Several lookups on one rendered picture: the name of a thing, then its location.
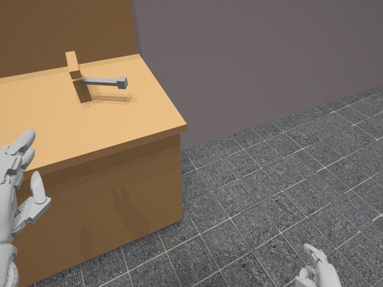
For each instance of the right robot hand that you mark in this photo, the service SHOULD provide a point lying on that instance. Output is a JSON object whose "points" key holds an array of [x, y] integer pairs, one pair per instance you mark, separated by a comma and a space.
{"points": [[324, 275]]}

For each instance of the left robot hand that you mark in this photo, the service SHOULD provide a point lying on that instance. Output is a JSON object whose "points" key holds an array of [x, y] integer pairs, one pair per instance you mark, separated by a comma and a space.
{"points": [[14, 160]]}

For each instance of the tap lever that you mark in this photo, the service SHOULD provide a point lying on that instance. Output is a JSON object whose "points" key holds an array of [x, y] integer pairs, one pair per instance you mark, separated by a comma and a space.
{"points": [[121, 82]]}

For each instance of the counter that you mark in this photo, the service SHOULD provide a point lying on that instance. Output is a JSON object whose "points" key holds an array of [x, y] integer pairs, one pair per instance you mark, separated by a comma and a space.
{"points": [[109, 158]]}

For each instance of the robot left forearm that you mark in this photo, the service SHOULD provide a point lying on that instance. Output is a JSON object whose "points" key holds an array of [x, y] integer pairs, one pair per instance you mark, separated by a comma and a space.
{"points": [[9, 275]]}

